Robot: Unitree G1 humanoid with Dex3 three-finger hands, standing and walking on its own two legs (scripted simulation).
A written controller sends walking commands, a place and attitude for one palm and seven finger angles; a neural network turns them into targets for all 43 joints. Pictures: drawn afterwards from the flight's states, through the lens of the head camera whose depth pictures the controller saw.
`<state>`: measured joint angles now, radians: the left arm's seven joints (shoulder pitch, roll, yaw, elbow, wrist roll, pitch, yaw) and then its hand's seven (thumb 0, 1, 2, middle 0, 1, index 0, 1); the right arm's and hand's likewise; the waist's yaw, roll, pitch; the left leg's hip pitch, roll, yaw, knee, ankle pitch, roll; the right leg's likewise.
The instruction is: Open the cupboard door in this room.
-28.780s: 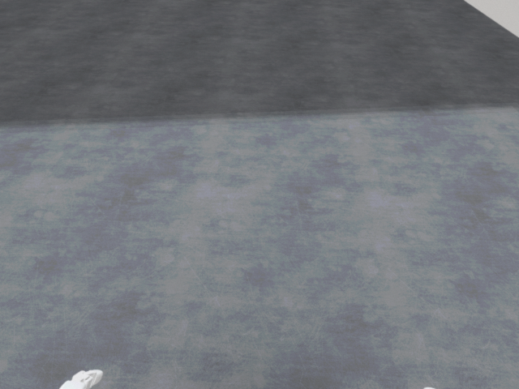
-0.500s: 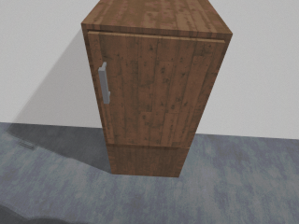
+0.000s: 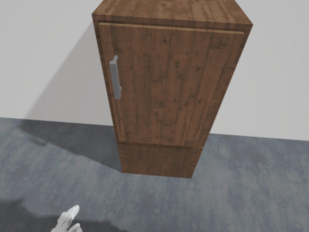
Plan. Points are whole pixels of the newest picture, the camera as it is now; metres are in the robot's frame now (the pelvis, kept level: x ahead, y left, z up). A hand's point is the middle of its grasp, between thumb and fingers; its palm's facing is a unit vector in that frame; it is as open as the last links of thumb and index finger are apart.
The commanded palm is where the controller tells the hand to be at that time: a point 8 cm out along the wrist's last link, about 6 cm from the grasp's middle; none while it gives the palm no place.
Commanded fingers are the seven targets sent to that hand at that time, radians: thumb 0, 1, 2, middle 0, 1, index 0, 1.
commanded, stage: raise the hand with hooked fingers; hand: left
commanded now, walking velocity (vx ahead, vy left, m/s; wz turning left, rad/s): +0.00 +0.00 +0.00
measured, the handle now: (116, 78) +0.59 +0.16 +0.08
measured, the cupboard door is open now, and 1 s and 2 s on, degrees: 0 0 0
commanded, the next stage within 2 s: move the hooked fingers beside the handle in 1.96 s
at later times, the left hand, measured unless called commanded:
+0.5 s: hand (82, 198) +0.20 +0.19 +0.00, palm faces +0.00 -1.00 -0.08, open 9.9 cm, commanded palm +0.18 +0.25 +0.01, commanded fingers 0.00 0.13 0.57 -0.25 -0.80 -0.25 -0.80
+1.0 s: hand (73, 161) +0.28 +0.22 +0.04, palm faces -0.04 -1.00 -0.07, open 12.8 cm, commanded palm +0.26 +0.28 +0.06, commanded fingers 0.00 -0.45 0.32 -0.30 -1.17 -0.30 -1.17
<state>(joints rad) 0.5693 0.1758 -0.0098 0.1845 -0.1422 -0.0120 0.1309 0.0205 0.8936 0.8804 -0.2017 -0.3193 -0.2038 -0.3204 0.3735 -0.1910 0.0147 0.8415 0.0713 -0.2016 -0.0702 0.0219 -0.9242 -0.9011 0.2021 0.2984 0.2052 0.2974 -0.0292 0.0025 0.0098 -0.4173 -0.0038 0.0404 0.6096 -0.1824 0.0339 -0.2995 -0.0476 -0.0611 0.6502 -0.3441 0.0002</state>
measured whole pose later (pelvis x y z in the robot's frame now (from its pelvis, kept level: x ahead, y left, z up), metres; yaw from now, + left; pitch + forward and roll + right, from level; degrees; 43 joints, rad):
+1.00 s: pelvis +0.06 -0.02 -0.04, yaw +0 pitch +10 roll -3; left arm 0.31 0.36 0.33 0.01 -0.38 -0.25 -0.43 0.00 -0.23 0.41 -0.28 -1.03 -0.28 -1.03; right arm 0.26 -0.27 0.00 0.53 0.05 -0.21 -0.08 0.02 -0.91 -0.90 0.20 0.30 0.20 0.30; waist 0.01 0.02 -0.12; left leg -0.73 0.01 -0.04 0.96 -0.40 0.02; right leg -0.56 0.04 -0.04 0.90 -0.51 -0.01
